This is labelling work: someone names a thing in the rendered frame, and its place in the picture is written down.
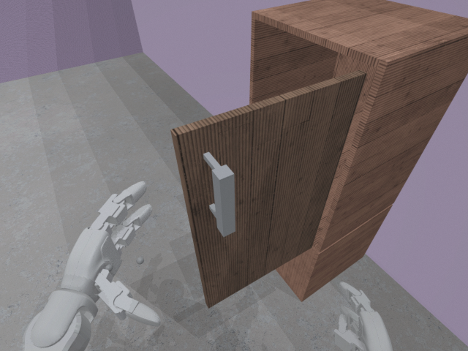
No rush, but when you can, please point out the robot left hand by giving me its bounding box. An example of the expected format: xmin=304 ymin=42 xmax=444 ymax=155
xmin=61 ymin=181 xmax=161 ymax=327

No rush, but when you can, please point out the cupboard door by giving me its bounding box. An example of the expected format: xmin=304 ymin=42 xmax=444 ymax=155
xmin=170 ymin=70 xmax=367 ymax=308

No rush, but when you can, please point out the handle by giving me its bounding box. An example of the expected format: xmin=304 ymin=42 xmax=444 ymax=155
xmin=203 ymin=152 xmax=235 ymax=237

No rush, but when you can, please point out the left robot forearm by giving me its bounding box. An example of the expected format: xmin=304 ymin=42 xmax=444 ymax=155
xmin=22 ymin=289 xmax=98 ymax=351

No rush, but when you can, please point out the robot right hand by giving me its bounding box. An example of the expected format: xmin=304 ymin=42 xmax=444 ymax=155
xmin=334 ymin=282 xmax=393 ymax=351

